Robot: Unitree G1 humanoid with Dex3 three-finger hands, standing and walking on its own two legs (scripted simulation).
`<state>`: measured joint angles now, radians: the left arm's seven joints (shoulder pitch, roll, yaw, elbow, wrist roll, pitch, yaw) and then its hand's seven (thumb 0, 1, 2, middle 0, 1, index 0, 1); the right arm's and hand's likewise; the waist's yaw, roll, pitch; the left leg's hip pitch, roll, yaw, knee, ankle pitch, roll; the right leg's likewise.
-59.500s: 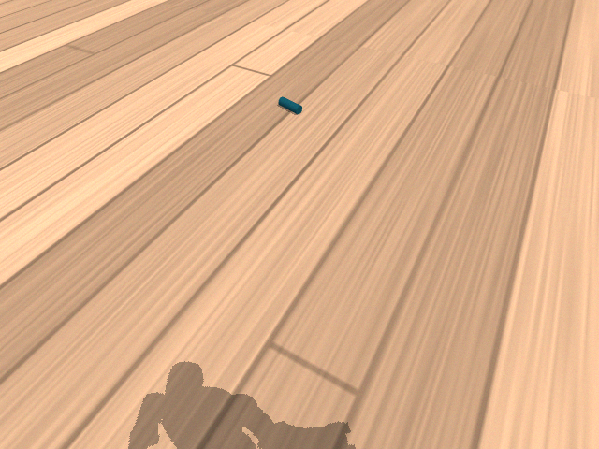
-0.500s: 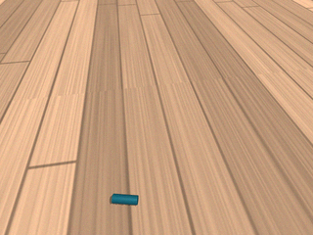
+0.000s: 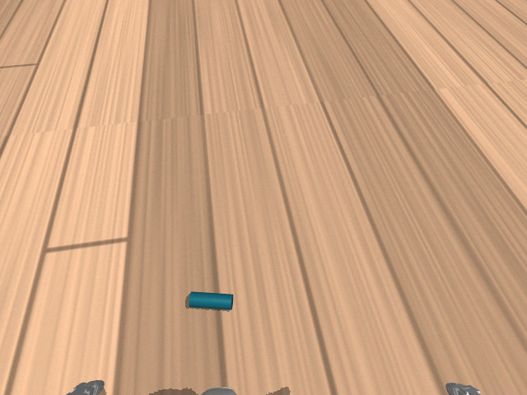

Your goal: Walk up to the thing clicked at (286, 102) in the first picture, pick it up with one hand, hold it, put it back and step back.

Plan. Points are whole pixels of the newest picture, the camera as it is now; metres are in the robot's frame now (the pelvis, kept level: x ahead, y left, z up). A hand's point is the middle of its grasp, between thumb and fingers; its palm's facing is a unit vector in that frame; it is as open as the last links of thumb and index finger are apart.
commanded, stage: step back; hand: left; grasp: from above
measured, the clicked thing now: (211, 300) +0.49 +0.22 -0.74
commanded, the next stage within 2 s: none
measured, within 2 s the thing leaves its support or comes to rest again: neither
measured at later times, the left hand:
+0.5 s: hand out of the picture +0.03 +0.28 -0.17, palm faces -0.12 -0.91 -0.39, open 7.4 cm
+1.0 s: hand out of the picture -0.10 +0.30 -0.16, palm faces +0.00 -0.92 -0.39, open 7.4 cm
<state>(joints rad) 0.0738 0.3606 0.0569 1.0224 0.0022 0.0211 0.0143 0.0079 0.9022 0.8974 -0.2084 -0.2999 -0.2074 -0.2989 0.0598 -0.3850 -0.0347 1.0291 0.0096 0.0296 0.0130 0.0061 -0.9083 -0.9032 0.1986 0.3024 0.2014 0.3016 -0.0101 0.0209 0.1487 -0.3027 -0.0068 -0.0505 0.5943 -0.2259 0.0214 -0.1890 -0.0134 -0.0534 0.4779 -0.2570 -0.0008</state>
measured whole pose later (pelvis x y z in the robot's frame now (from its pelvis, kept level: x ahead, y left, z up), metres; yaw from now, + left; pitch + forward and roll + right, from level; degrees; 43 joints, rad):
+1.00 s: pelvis -0.23 +0.03 -0.01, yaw -1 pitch -3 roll +0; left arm 0.12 0.39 0.08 0.80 0.01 0.07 0.03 0.01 0.90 0.90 -0.21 -0.30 -0.21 -0.30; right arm 0.16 -0.36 -0.03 0.87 -0.03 0.02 0.01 0.01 -0.91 -0.90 0.20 0.30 0.20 0.30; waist 0.00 -0.04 0.18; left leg -0.27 -0.03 -0.04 0.63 -0.31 0.02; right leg -0.48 0.08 0.13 1.04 -0.52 -0.02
